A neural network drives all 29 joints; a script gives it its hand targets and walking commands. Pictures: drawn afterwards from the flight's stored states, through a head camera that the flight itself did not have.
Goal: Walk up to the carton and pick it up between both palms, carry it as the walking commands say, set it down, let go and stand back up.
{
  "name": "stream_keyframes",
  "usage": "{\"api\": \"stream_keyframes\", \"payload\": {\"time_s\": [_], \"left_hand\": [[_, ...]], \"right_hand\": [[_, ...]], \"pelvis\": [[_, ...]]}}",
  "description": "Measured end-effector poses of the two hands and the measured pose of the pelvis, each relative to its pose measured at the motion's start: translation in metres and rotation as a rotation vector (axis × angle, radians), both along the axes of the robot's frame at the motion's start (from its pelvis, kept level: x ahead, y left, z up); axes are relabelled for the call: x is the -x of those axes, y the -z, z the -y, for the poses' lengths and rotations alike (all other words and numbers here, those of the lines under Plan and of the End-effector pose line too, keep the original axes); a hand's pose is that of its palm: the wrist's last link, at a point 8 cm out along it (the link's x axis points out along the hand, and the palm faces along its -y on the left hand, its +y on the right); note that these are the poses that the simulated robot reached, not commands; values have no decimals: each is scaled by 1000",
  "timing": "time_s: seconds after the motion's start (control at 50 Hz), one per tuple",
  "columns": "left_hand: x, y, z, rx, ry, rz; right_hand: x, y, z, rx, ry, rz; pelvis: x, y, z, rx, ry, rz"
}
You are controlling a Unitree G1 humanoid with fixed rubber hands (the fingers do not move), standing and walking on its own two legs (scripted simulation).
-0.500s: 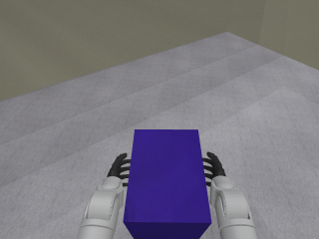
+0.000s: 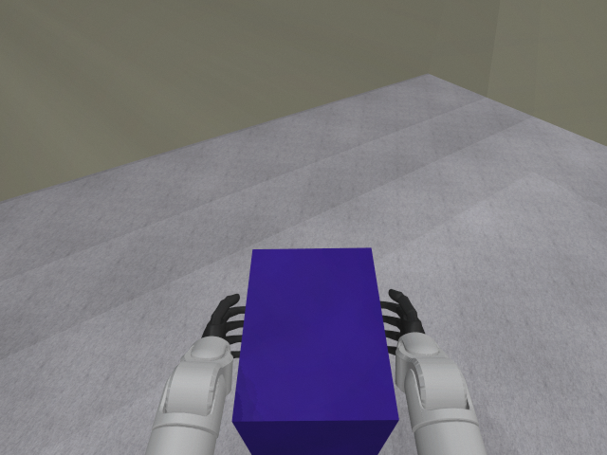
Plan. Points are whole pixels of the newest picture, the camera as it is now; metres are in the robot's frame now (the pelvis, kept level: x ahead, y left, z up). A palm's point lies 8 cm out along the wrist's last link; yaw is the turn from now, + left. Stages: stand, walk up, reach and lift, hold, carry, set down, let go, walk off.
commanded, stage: carry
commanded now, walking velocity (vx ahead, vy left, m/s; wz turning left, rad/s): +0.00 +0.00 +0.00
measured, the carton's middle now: (313, 362) +0.29 +0.00 -0.05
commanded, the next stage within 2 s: hold in 0.70 s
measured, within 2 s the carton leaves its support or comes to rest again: neither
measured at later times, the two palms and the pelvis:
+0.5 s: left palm (216, 353) +0.26 +0.13 +0.03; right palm (414, 350) +0.27 -0.13 +0.03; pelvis -0.01 +0.00 +0.00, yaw +0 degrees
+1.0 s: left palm (217, 362) +0.24 +0.12 +0.03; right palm (424, 358) +0.25 -0.14 +0.04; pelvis -0.02 +0.00 +0.01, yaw +0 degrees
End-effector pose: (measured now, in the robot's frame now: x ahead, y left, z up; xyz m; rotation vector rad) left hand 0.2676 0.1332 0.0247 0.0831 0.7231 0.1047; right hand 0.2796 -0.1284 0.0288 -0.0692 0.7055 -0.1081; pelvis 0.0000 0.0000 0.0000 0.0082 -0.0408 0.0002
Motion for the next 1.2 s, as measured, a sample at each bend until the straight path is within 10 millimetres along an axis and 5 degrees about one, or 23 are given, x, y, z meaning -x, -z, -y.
{"api": "stream_keyframes", "payload": {"time_s": [0.76,0.92,1.1,1.2], "left_hand": [[6,-1,1,-3,-3,-19],[14,-18,4,-6,1,40],[41,12,9,5,38,-73],[35,26,8,22,41,-74]], "right_hand": [[7,2,1,-6,1,-17],[15,-16,4,-1,-5,45],[42,9,10,-1,12,-56],[43,19,7,-12,54,-49]], "pelvis": [[10,-4,1,-4,-1,7],[14,-7,3,-13,-3,101],[32,-5,1,-3,8,156],[52,2,-5,15,42,136]]}}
